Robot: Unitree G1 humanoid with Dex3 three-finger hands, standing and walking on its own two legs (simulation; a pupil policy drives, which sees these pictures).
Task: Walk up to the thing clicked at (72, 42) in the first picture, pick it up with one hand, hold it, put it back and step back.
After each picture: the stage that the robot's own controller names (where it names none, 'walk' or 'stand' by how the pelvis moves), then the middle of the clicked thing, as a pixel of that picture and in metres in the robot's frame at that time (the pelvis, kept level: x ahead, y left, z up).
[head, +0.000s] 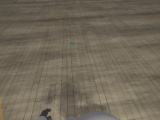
stand; (72, 43) +1.69 +0.46 -0.72
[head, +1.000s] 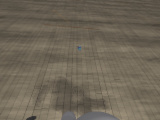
walk; (79, 47) +1.58 +0.19 -0.69
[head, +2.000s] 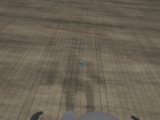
walk; (81, 63) +1.00 +0.10 -0.71
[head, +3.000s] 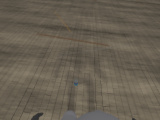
walk; (76, 82) +0.62 +0.13 -0.71
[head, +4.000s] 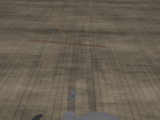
stand; (72, 94) +0.42 +0.18 -0.70
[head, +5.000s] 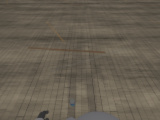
stand; (72, 102) +0.36 +0.20 -0.72
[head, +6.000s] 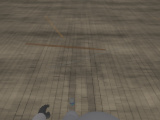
stand; (72, 101) +0.33 +0.18 -0.71
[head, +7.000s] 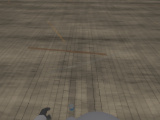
stand; (71, 107) +0.30 +0.18 -0.72
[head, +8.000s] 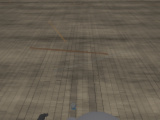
stand; (73, 106) +0.31 +0.18 -0.73
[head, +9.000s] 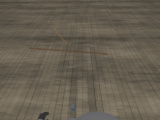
stand; (72, 107) +0.30 +0.18 -0.73
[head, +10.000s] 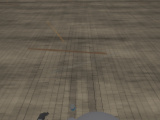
stand; (72, 107) +0.30 +0.18 -0.73
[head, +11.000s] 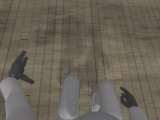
go down; (66, 71) +0.37 +0.21 -0.39
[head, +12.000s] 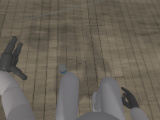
go down; (63, 69) +0.38 +0.22 -0.30
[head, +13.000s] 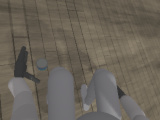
close in; (42, 64) +0.37 +0.25 -0.22
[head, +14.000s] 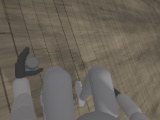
close; (32, 64) +0.37 +0.26 -0.22
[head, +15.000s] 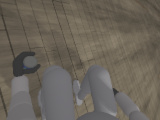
lift; (29, 63) +0.36 +0.25 -0.22
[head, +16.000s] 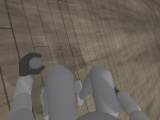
lift; (34, 64) +0.35 +0.24 -0.22
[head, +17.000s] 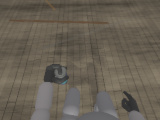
lift; (61, 75) +0.31 +0.19 +0.00
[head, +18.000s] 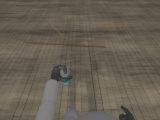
hold; (65, 76) +0.32 +0.17 +0.01
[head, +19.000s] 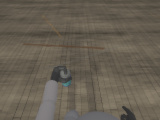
hold; (66, 77) +0.32 +0.17 +0.00
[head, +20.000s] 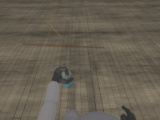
hold; (67, 78) +0.32 +0.16 +0.00
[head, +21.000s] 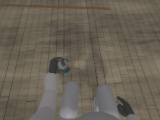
crouch; (64, 67) +0.38 +0.18 -0.08
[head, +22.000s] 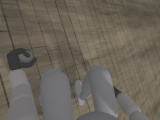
lower; (27, 59) +0.39 +0.27 -0.22
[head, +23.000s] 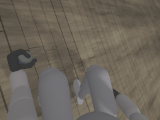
lower; (26, 60) +0.39 +0.27 -0.22
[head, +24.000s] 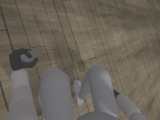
lower; (27, 59) +0.39 +0.27 -0.22
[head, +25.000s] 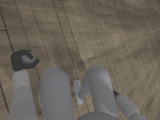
lower; (28, 60) +0.38 +0.26 -0.22
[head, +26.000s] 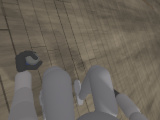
loosen; (32, 61) +0.38 +0.25 -0.22
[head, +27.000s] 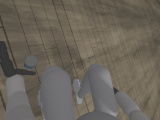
withdraw; (30, 62) +0.37 +0.24 -0.22
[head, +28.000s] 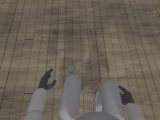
walk; (70, 69) +0.39 +0.19 -0.37
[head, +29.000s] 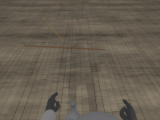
stand; (73, 104) +0.32 +0.16 -0.66
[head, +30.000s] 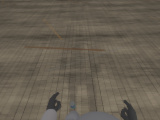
stand; (72, 104) +0.32 +0.18 -0.67
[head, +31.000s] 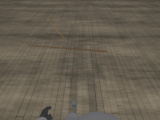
stand; (74, 103) +0.33 +0.16 -0.70
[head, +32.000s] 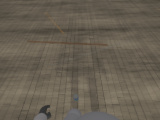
walk; (75, 97) +0.35 +0.16 -0.71
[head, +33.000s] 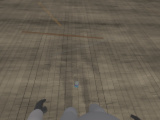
walk; (76, 84) +0.50 +0.11 -0.71
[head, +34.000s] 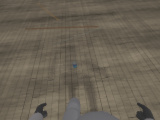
walk; (74, 64) +0.82 +0.26 -0.68
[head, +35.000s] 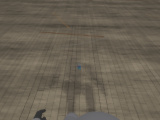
stand; (79, 66) +0.97 +0.18 -0.71
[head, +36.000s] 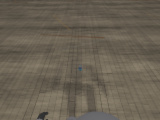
stand; (80, 67) +0.97 +0.18 -0.72
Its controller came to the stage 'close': yes
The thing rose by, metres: 0.71
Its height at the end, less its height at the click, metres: +0.00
